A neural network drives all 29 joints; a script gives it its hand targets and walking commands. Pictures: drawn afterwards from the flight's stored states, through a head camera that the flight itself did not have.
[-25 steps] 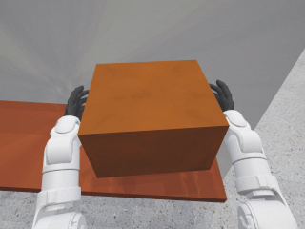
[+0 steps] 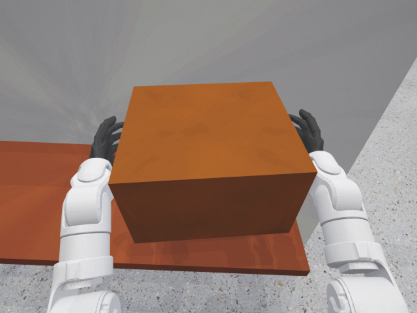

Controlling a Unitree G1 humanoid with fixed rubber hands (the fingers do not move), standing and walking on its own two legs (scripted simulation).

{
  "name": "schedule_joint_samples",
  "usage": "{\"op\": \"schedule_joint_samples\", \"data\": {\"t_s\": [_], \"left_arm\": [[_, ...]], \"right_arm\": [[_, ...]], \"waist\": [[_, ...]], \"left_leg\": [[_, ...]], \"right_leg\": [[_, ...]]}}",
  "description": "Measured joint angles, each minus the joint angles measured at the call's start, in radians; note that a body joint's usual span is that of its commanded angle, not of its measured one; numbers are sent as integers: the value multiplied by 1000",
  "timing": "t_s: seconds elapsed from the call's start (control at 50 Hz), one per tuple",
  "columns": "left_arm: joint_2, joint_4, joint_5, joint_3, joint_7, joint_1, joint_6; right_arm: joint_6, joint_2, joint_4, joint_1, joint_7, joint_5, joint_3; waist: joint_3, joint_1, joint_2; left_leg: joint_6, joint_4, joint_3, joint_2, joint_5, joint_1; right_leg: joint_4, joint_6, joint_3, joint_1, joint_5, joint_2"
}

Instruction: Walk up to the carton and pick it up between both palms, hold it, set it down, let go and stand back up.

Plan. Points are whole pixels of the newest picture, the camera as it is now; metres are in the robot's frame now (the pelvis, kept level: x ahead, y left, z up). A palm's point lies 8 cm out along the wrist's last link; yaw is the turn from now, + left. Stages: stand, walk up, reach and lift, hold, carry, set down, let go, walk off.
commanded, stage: hold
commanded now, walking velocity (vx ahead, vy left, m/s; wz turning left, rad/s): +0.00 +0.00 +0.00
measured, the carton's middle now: (208, 156) +0.38 +0.00 +0.15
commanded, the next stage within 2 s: set down in 0.62 s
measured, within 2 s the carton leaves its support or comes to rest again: neither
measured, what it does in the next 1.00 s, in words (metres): stands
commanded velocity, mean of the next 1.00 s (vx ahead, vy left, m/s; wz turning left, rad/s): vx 0.00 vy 0.00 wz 0.00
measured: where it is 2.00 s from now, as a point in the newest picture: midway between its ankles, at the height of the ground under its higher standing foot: outside the picture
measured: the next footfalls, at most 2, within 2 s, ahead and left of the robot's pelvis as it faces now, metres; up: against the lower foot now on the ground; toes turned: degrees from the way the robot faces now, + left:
none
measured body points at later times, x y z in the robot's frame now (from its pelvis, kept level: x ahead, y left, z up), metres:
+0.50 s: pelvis +0.00 +0.00 +0.00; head -0.04 +0.02 +0.45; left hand +0.37 +0.20 +0.16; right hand +0.38 -0.19 +0.18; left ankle +0.01 +0.12 -0.75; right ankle +0.00 -0.12 -0.75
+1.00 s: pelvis +0.01 +0.00 +0.00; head -0.02 +0.01 +0.45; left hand +0.38 +0.22 +0.15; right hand +0.39 -0.17 +0.15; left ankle +0.01 +0.12 -0.75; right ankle +0.00 -0.12 -0.75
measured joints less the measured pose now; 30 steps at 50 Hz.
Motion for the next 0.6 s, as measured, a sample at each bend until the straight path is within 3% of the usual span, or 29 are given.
{"op": "schedule_joint_samples", "data": {"t_s": [0.32, 0.6], "left_arm": [[20, 66, -6, 22, -20, -23, -26], [9, 13, 2, -10, 4, -3, -17]], "right_arm": [[2, 20, 46, -39, -9, -28, -4], [-13, -4, 14, -12, -3, 0, 4]], "waist": [[-10, 0, -9], [-2, -3, -8]], "left_leg": [[-2, -11, -12, -3, 12, 1], [4, 5, -6, -5, -1, -11]], "right_leg": [[-1, -2, -11, 0, 2, -2], [-4, 3, -5, -4, 1, -3]]}}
